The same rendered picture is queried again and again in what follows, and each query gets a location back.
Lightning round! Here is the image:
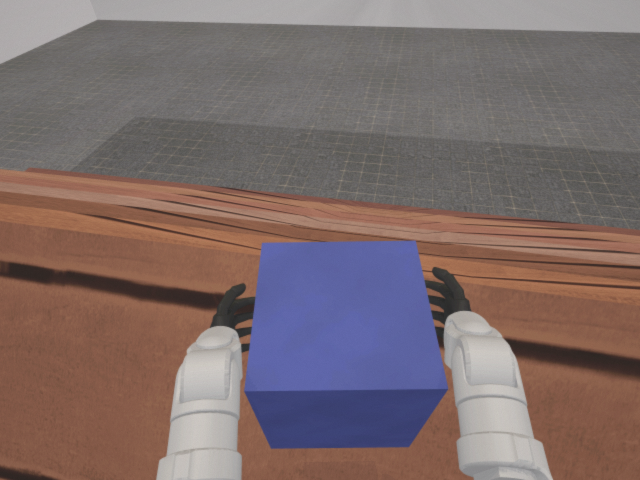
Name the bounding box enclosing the robot left forearm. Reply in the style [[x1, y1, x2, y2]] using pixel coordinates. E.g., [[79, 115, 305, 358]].
[[156, 326, 243, 480]]

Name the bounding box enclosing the carton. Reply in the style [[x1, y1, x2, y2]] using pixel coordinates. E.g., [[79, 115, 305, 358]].
[[244, 241, 448, 449]]

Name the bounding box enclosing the robot right forearm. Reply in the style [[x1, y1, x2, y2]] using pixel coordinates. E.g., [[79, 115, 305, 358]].
[[444, 311, 553, 480]]

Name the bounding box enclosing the right robot hand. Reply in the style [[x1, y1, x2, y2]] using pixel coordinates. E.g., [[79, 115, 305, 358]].
[[425, 267, 472, 339]]

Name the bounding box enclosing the left robot hand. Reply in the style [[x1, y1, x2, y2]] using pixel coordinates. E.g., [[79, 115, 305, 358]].
[[210, 283, 255, 353]]

